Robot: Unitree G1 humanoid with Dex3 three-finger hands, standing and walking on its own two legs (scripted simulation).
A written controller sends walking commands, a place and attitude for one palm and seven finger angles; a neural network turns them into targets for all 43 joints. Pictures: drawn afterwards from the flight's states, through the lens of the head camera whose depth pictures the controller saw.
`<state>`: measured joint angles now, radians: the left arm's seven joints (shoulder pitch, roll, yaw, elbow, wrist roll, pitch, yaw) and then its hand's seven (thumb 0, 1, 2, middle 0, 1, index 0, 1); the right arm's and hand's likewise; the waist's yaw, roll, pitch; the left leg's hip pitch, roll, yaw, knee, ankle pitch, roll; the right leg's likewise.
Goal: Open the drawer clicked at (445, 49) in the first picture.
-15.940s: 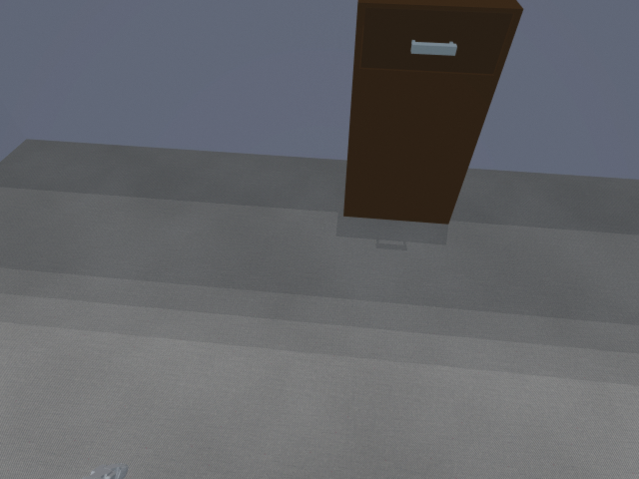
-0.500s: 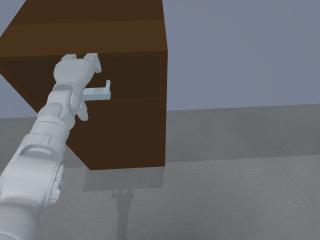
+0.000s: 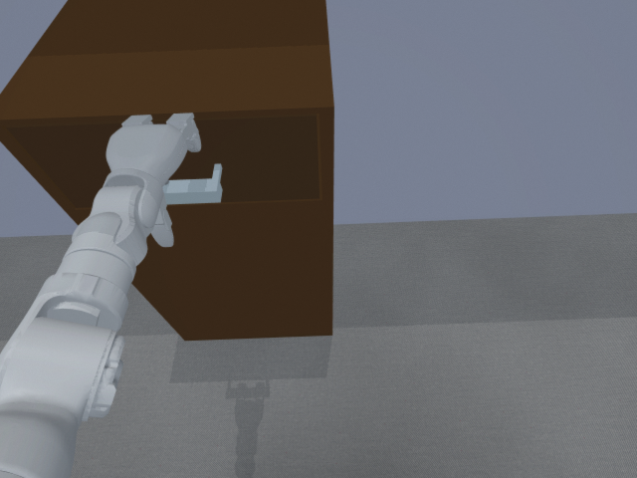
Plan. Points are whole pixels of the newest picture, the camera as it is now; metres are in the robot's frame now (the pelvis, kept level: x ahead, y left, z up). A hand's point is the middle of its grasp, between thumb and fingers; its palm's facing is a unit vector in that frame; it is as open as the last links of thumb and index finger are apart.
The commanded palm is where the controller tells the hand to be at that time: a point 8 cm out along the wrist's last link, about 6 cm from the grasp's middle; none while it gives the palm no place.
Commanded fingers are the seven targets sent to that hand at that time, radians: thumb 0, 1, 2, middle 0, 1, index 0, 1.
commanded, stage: lower the fingers behind the handle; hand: left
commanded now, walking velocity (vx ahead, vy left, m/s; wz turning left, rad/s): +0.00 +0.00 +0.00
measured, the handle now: (178, 181) +0.54 +0.20 +0.03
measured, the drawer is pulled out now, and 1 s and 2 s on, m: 0.00 0.00 0.00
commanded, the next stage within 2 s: close the thumb around the handle in 1.52 s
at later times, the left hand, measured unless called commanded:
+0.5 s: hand (166, 200) +0.48 +0.21 +0.05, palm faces -0.07 -0.02 -1.00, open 13.8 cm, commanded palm +0.47 +0.21 +0.10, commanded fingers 0.00 -0.50 0.30 -0.30 -1.20 -0.30 -1.20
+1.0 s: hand (170, 218) +0.48 +0.21 +0.01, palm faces -0.07 -0.03 -1.00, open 13.8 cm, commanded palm +0.46 +0.21 +0.07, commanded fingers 0.00 -0.50 0.30 -0.30 -1.20 -0.30 -1.20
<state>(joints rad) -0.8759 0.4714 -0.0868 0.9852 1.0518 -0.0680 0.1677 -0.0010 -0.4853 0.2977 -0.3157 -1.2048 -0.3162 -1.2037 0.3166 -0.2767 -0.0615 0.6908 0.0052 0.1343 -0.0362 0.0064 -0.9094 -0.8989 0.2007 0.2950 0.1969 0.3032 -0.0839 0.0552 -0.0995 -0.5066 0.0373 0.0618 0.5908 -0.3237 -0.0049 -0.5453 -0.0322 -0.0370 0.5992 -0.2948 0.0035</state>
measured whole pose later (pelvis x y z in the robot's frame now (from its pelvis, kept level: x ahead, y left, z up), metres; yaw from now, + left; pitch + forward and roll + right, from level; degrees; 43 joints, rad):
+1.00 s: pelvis -0.01 +0.02 -0.02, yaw -1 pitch +19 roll -1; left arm -0.84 0.46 -0.05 1.07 1.10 -0.10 0.30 0.00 -0.48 0.30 -0.32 -1.20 -0.32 -1.20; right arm 0.35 -0.25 -0.07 0.72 -0.03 0.11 -0.01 0.00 -0.91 -0.90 0.20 0.30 0.20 0.30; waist -0.12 0.04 -0.13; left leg -0.69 0.04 0.06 0.75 -0.38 0.01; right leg -0.71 -0.03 -0.03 0.71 -0.32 0.02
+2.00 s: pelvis -0.01 +0.01 -0.02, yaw -1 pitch +19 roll -1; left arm -0.83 0.46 -0.04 1.07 1.10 -0.08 0.32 0.00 0.11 0.55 -0.32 -1.26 -0.34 -1.25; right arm 0.35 -0.26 -0.07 0.72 -0.03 0.11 -0.02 0.00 -0.91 -0.90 0.20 0.30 0.20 0.30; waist -0.12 0.05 -0.14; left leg -0.71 0.05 0.06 0.77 -0.39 0.01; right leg -0.74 -0.03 -0.02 0.73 -0.33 0.02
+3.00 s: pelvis +0.02 +0.01 -0.01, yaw -2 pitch +16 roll +0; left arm -0.47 0.39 -0.07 0.68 1.06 -0.02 0.30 0.01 0.68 0.77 -0.26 -1.35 -0.32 -1.31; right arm 0.29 -0.25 -0.08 0.67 -0.01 0.14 0.00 0.01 -0.91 -0.90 0.20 0.30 0.20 0.30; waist -0.05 0.06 -0.14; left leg -0.55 0.04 0.08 0.67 -0.39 0.01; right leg -0.59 -0.02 -0.01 0.65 -0.34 0.02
